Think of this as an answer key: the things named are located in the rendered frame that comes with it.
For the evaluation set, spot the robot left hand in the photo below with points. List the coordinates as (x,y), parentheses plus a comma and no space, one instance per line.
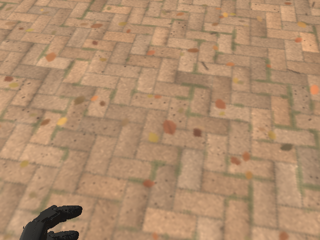
(49,218)

